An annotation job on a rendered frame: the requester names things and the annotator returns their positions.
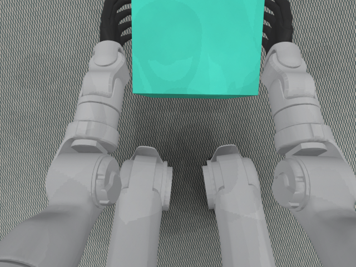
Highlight robot left upper arm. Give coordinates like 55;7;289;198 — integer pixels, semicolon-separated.
0;152;122;267

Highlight left robot thigh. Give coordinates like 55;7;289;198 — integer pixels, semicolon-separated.
106;155;172;267

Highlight left robot hand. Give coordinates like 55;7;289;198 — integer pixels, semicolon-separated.
100;0;132;47

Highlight carton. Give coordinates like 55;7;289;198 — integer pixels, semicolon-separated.
131;0;265;99

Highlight right robot hand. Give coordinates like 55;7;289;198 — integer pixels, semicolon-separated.
261;0;294;55

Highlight robot right forearm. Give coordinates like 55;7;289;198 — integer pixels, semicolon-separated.
261;42;356;180

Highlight robot right upper arm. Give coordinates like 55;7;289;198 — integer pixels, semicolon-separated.
271;155;356;267

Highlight robot left forearm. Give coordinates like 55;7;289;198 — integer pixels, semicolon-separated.
46;41;130;197

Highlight right robot shin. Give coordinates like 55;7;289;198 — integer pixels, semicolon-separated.
210;145;261;195

